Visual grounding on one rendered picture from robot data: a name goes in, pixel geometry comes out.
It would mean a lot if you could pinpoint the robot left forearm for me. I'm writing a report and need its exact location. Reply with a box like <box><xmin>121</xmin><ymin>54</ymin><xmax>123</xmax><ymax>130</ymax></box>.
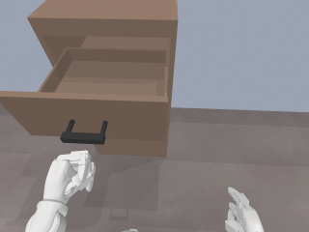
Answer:
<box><xmin>25</xmin><ymin>199</ymin><xmax>69</xmax><ymax>232</ymax></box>

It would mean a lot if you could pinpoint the drawer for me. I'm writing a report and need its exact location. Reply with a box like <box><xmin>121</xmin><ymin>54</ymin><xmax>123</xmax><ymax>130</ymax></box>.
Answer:
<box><xmin>0</xmin><ymin>47</ymin><xmax>168</xmax><ymax>141</ymax></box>

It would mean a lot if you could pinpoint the cabinet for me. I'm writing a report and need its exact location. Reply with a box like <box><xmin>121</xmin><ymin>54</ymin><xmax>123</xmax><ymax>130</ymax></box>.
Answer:
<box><xmin>27</xmin><ymin>0</ymin><xmax>179</xmax><ymax>158</ymax></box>

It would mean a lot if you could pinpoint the right robot hand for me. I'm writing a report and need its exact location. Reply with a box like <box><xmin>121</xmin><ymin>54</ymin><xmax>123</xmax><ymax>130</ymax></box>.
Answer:
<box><xmin>225</xmin><ymin>187</ymin><xmax>265</xmax><ymax>232</ymax></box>

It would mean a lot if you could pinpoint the left robot hand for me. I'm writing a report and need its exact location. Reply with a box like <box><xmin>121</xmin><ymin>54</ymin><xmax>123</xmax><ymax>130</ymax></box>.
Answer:
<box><xmin>43</xmin><ymin>150</ymin><xmax>96</xmax><ymax>204</ymax></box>

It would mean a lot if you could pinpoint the handle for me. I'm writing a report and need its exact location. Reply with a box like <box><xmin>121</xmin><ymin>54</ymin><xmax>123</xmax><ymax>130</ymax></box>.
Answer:
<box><xmin>60</xmin><ymin>119</ymin><xmax>108</xmax><ymax>145</ymax></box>

